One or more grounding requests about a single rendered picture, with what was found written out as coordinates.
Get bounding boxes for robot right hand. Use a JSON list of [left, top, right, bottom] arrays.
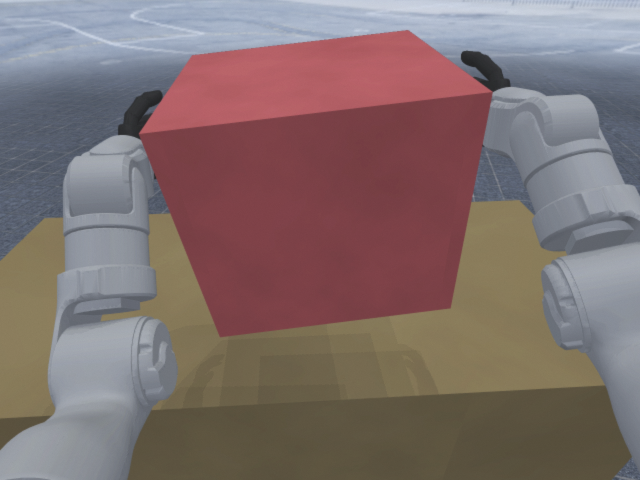
[[461, 51, 511, 147]]

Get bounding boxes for carton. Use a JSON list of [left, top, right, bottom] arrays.
[[139, 30, 493, 337]]

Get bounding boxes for left robot upper arm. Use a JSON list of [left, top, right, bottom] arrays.
[[0, 316, 178, 480]]

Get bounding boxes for robot left hand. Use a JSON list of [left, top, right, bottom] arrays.
[[118, 90, 163, 179]]

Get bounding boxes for pedestal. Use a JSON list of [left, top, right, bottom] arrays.
[[0, 200, 632, 480]]

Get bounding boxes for right robot upper arm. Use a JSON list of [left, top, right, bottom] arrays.
[[541, 241, 640, 472]]

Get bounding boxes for right robot forearm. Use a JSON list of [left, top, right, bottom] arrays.
[[483, 87, 640, 255]]

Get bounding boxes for left robot forearm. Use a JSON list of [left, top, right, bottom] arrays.
[[48, 135, 157, 406]]

